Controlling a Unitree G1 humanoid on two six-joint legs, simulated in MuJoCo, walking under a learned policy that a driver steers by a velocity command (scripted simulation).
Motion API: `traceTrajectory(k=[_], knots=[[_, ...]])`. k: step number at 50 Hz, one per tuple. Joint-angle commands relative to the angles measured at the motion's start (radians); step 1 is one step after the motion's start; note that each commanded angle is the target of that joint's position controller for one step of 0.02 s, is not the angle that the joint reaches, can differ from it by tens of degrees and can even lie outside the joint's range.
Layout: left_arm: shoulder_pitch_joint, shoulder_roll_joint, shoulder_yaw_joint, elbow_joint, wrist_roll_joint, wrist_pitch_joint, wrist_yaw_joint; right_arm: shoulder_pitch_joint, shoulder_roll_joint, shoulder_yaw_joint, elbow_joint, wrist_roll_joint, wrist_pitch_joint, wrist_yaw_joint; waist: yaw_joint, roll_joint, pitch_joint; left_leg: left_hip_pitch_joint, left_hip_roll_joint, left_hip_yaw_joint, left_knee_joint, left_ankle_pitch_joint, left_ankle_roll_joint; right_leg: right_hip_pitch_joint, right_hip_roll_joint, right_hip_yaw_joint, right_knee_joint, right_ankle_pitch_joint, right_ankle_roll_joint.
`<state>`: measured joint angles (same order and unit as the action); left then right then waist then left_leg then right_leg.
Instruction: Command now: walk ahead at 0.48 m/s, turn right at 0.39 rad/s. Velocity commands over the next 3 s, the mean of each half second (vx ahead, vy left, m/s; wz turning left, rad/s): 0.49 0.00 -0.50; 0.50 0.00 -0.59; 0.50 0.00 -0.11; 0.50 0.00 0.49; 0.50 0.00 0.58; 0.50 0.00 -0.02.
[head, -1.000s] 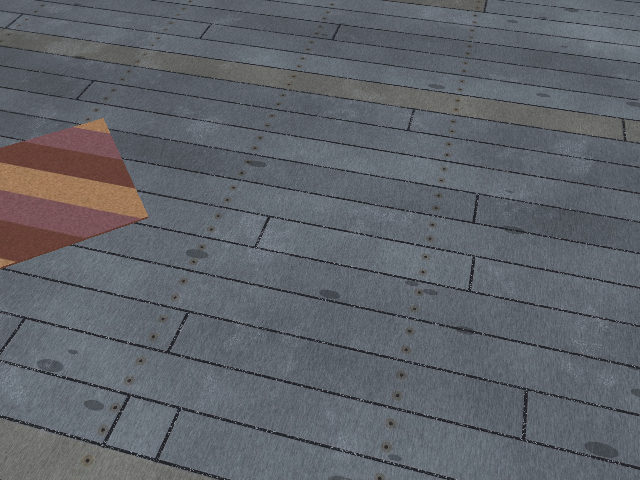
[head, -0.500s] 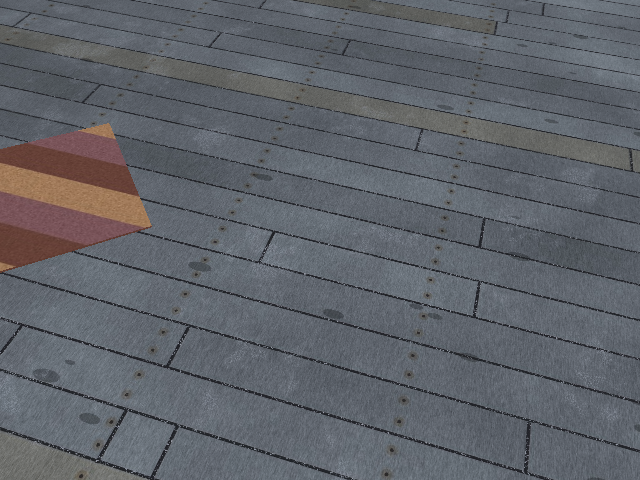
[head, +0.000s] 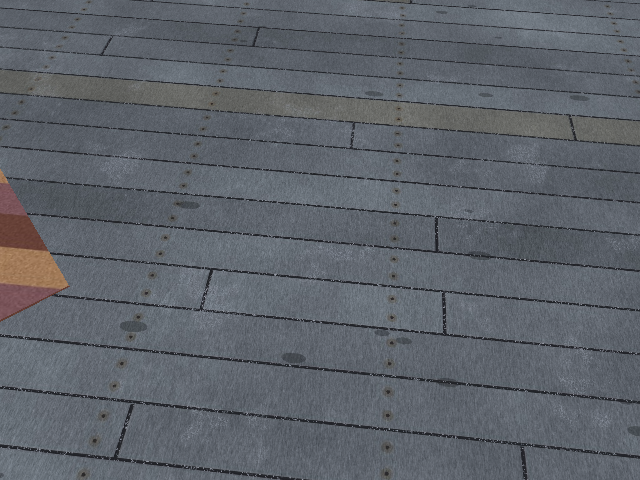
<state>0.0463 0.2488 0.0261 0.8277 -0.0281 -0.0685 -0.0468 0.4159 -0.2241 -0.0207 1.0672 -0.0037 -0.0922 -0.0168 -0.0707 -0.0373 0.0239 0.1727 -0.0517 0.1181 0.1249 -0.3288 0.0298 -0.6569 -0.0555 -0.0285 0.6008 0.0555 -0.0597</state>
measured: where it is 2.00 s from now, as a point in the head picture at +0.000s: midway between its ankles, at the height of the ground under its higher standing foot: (472, 241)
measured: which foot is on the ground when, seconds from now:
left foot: down 0.00-0.10, up 0.12-0.56, down 0.58-1.00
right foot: up 0.00-0.06, down 0.08-0.58, up 0.60-1.00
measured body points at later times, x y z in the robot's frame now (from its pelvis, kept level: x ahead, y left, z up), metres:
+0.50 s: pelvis +0.30 -0.03 +0.01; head +0.33 -0.04 +0.46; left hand +0.40 +0.25 -0.10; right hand +0.46 -0.32 -0.07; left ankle +0.51 +0.09 -0.70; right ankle +0.21 -0.10 -0.73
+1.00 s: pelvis +0.55 -0.08 +0.01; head +0.57 -0.11 +0.46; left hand +0.86 -0.01 -0.07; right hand +0.39 -0.34 -0.11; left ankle +0.51 +0.06 -0.73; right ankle +0.61 -0.30 -0.69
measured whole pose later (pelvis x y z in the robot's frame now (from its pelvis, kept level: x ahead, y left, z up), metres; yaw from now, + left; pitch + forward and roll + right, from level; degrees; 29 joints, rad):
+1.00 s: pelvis +0.55 -0.08 +0.01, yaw -35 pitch +1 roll +2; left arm 0.10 0.28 0.06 0.63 -0.02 -0.03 -0.04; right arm 0.34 -0.30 -0.07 0.85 0.01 -0.09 0.00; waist -0.10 -0.04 0.04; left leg 0.04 -0.01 0.21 0.23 -0.30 -0.01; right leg -0.66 -0.09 0.02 0.71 -0.02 -0.02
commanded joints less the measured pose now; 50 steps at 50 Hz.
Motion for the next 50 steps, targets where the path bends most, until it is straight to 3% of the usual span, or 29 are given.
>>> traceTrajectory(k=[1,2,3,4,5,6,7,8,9,11,13,16,20,23,26,28,29,30,31,32,33,34,35,36,38,41,46,50], knots=[[-0.12,0.067,0.015,-0.11,0.001,-0.021,-0.024,0.009,-0.181,-0.037,-0.042,0.001,0.011,-0.011,0.039,0.111,0.073,-0.026,0.308,-0.004,0.092,0.833,0.091,0.034,0.043,-0.045,-0.025,-0.072,-0.05],[-0.076,0.091,0.027,-0.107,0.002,-0.019,-0.027,-0.005,-0.198,-0.043,-0.056,-0.002,0.02,-0.016,0.071,0.135,0.024,0.005,0.311,0.008,0.188,1.033,0.08,0.097,0.076,-0.072,-0.009,-0.126,-0.069],[0.031,0.129,0.048,-0.085,0.0,-0.015,-0.028,-0.017,-0.209,-0.047,-0.071,-0.009,0.033,-0.022,0.127,0.156,-0.049,0.01,0.305,0.024,0.346,1.176,0.068,0.217,0.115,-0.093,0.0,-0.167,-0.089],[0.189,0.177,0.077,-0.045,-0.003,-0.01,-0.023,-0.031,-0.216,-0.047,-0.089,-0.011,0.042,-0.025,0.206,0.146,-0.138,-0.077,0.276,0.043,0.566,1.17,0.043,0.444,0.143,-0.085,-0.046,-0.136,-0.121],[0.342,0.252,0.104,-0.02,0.003,0.003,-0.003,-0.02,-0.201,-0.036,-0.123,-0.023,0.034,-0.025,0.251,0.034,-0.247,-0.349,0.231,0.041,0.875,0.845,0.014,0.768,-0.01,0.171,-0.053,-0.19,-0.183],[0.336,0.291,0.112,-0.043,-0.002,0.007,0.004,0.068,-0.051,0.008,-0.149,-0.019,-0.004,0.003,0.155,-0.228,-0.382,-0.788,-0.022,-0.05,1.293,-0.111,-0.056,1.103,-0.282,0.789,-0.206,-0.412,-0.4],[0.331,0.215,0.088,-0.031,0.011,0.005,0.008,-0.021,-0.146,-0.014,-0.167,0.011,-0.057,0.023,0.2,-0.106,-0.384,-0.904,0.017,-0.258,1.382,-0.168,-0.009,1.095,-0.27,0.86,-0.315,-0.444,-0.359],[0.293,0.18,0.079,-0.035,0.019,-0.004,0.013,-0.122,-0.198,-0.028,-0.217,0.048,-0.08,0.027,0.186,-0.067,-0.236,-0.946,0.068,-0.248,1.344,-0.102,0.018,0.972,-0.234,0.684,-0.325,-0.353,-0.302],[0.218,0.159,0.071,-0.048,0.019,-0.016,0.005,-0.176,-0.185,-0.028,-0.232,0.039,-0.086,0.017,0.137,0.08,-0.115,-0.905,0.11,-0.231,1.24,-0.038,0.023,0.779,-0.179,0.546,-0.352,-0.2,-0.262],[0.137,0.135,0.063,-0.077,0.029,-0.028,0.004,-0.147,-0.183,-0.042,-0.238,0.012,-0.065,0.003,0.061,0.074,-0.068,-0.784,0.16,-0.233,1.117,0.001,-0.001,0.58,-0.118,0.427,-0.376,-0.034,-0.253],[0.134,0.136,0.064,-0.08,0.015,-0.025,0.014,-0.133,-0.157,-0.044,-0.255,-0.003,-0.04,0.001,0.033,0.046,-0.045,-0.744,0.176,-0.217,1.016,0.013,-0.034,0.481,-0.088,0.372,-0.408,-0.016,-0.251],[0.19,0.177,0.076,-0.076,0.012,-0.02,0.039,-0.243,-0.139,-0.04,-0.311,-0.018,-0.021,-0.006,0.059,0.014,-0.005,-0.766,0.164,-0.18,0.814,0.139,-0.091,0.386,-0.062,0.313,-0.429,-0.011,-0.243],[0.254,0.193,0.083,-0.072,0.004,-0.004,0.055,-0.403,-0.113,-0.027,-0.368,-0.007,-0.029,0.0,0.127,-0.025,-0.005,-0.674,0.092,-0.164,0.487,0.404,-0.098,0.35,-0.004,0.277,-0.395,-0.113,-0.169],[0.3,0.184,0.082,-0.058,-0.004,0.006,0.058,-0.458,-0.14,-0.034,-0.401,0.01,-0.038,0.012,0.147,-0.046,-0.02,-0.638,0.067,-0.189,0.4,0.424,-0.09,0.415,-0.034,0.346,-0.341,-0.166,-0.15],[0.3,0.183,0.084,-0.064,0.002,0.015,0.067,-0.437,-0.185,-0.05,-0.41,0.015,-0.052,0.024,0.117,-0.071,-0.032,-0.6,0.064,-0.216,0.344,0.308,-0.056,0.517,-0.077,0.443,-0.241,-0.172,-0.131],[0.279,0.153,0.074,-0.079,0.008,0.019,0.066,-0.296,-0.216,-0.07,-0.38,0.009,-0.062,0.019,0.04,-0.081,-0.088,-0.405,0.075,-0.199,0.286,0.268,-0.004,0.501,-0.033,0.439,-0.111,-0.119,-0.094],[0.279,0.093,0.051,-0.096,0.02,0.015,0.059,-0.158,-0.263,-0.085,-0.367,-0.008,-0.065,0.011,-0.021,-0.004,-0.215,-0.17,0.213,-0.317,0.306,0.214,0.059,0.408,0.027,0.366,0.134,-0.188,-0.061],[0.411,0.024,0.03,-0.123,-0.001,0.004,0.056,-0.049,-0.35,-0.108,-0.341,-0.022,-0.049,0.009,0.02,0.289,-0.349,0.181,0.447,-0.734,0.249,0.043,0.221,0.066,0.178,0.211,0.459,-0.562,0.011],[0.431,0.112,0.039,-0.118,-0.019,0.002,0.058,-0.042,-0.28,-0.097,-0.336,0.0,-0.04,0.018,0.017,0.32,-0.33,0.185,0.502,-0.932,0.185,-0.188,0.241,-0.104,0.103,0.211,0.634,-0.649,0.022],[0.342,0.191,0.06,-0.117,-0.018,0.009,0.06,-0.094,-0.197,-0.076,-0.359,0.004,-0.035,0.018,-0.009,0.191,-0.193,0.069,0.45,-0.783,0.167,-0.201,0.19,-0.144,0.06,0.217,0.691,-0.555,0.029],[0.281,0.192,0.065,-0.129,-0.006,0.016,0.063,-0.144,-0.174,-0.067,-0.367,-0.001,-0.028,0.017,0.001,0.119,-0.11,-0.051,0.402,-0.629,0.158,-0.071,0.153,-0.123,0.025,0.181,0.686,-0.475,0.038],[0.246,0.177,0.067,-0.142,0.005,0.017,0.061,-0.179,-0.154,-0.059,-0.362,-0.005,-0.024,0.019,0.018,0.107,-0.048,-0.15,0.357,-0.524,0.133,0.052,0.142,-0.102,0.0,0.176,0.64,-0.42,0.044],[0.242,0.159,0.07,-0.148,0.006,0.022,0.056,-0.194,-0.14,-0.053,-0.358,-0.012,-0.024,0.018,0.039,0.124,-0.023,-0.216,0.323,-0.44,0.104,0.119,0.128,-0.06,-0.027,0.171,0.606,-0.384,0.044],[0.25,0.136,0.067,-0.153,-0.001,0.027,0.051,-0.197,-0.145,-0.056,-0.351,-0.013,-0.026,0.018,0.05,0.156,-0.014,-0.259,0.308,-0.384,0.079,0.158,0.129,-0.028,-0.042,0.154,0.585,-0.366,0.048],[0.236,0.101,0.06,-0.171,-0.003,0.037,0.045,-0.187,-0.156,-0.064,-0.336,-0.004,-0.032,0.021,0.054,0.152,-0.009,-0.275,0.304,-0.304,0.045,0.234,0.151,-0.038,-0.055,0.132,0.542,-0.337,0.058],[0.181,0.089,0.057,-0.207,0.004,0.042,0.041,-0.175,-0.186,-0.076,-0.32,-0.001,-0.034,0.018,0.049,0.116,-0.001,-0.252,0.316,-0.213,0.022,0.345,0.166,-0.085,-0.066,0.133,0.433,-0.242,0.07],[0.043,0.065,0.044,-0.25,0.006,0.027,0.012,-0.147,-0.219,-0.084,-0.297,0.005,-0.017,0.01,0.003,0.096,0.027,-0.215,0.292,-0.051,0.025,0.416,0.131,-0.037,-0.046,0.061,0.171,-0.03,0.052],[-0.055,0.068,0.043,-0.3,0.001,0.026,-0.011,-0.098,-0.249,-0.093,-0.27,0.022,0.005,0.008,-0.016,0.095,0.061,-0.12,0.329,0.0,0.061,0.481,0.111,-0.034,-0.025,0.008,0.063,-0.086,0.016]])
